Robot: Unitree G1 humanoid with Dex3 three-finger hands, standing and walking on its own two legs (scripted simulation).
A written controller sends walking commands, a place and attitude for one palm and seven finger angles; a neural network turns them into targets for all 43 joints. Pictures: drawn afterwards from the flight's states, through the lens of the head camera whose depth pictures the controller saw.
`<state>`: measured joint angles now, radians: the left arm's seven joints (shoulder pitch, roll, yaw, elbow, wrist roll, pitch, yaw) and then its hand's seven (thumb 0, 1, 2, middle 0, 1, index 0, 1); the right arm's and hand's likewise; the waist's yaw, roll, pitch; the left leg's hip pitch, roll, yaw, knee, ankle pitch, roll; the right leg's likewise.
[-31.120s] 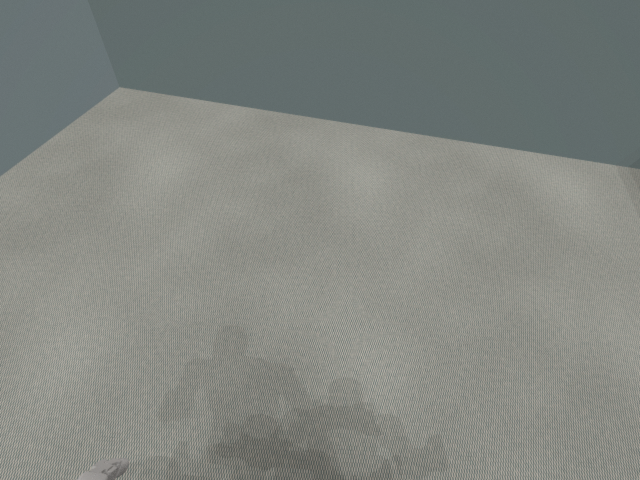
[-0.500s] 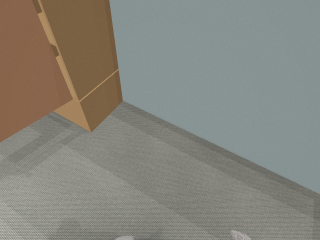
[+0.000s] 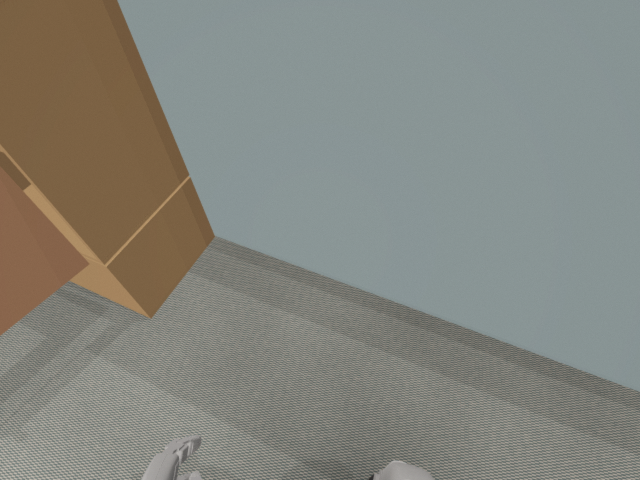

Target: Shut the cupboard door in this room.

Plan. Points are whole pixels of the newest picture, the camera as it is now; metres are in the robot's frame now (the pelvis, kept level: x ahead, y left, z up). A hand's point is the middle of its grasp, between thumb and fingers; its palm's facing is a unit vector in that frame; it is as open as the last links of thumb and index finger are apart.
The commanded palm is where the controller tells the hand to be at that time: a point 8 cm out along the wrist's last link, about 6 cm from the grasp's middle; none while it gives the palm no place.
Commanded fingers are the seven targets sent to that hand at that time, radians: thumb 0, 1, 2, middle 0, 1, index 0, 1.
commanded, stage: turn to face it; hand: left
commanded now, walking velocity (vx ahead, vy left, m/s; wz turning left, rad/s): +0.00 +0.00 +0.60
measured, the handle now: out of the picture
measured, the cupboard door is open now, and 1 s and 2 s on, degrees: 80 80 80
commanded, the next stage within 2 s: take the last steps up to it in 1.34 s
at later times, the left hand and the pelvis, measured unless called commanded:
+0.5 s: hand out of the picture +0.03 +0.26 -0.17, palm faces +0.32 -0.92 -0.22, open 7.3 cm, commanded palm none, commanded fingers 0.00 0.90 0.90 -0.20 -0.30 -0.20 -0.30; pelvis +0.03 +0.04 +0.01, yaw +16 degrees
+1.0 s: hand out of the picture +0.04 +0.20 -0.13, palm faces +0.52 -0.80 -0.29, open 7.3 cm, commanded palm none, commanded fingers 0.00 0.90 0.90 -0.20 -0.30 -0.20 -0.30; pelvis +0.05 -0.02 +0.01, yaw +34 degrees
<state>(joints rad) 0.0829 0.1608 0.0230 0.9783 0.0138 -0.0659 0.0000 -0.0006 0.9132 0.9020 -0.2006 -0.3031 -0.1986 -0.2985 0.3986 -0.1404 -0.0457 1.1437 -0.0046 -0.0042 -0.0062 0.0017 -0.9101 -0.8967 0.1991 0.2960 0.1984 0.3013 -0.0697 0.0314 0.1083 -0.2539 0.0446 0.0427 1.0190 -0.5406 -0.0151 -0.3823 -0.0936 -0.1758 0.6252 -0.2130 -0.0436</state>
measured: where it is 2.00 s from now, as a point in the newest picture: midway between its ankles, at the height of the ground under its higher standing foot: outside the picture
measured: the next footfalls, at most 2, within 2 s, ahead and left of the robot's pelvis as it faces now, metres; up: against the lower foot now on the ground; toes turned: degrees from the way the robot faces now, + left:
left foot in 0.36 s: +0.06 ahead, +0.14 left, +0.00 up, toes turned +20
right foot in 0.84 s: +0.15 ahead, -0.09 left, +0.00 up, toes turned +25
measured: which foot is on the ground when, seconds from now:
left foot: up 0.00-0.34, down 0.36-0.84, up 0.86-1.00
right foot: down 0.00-0.36, up 0.38-0.82, down 0.84-1.00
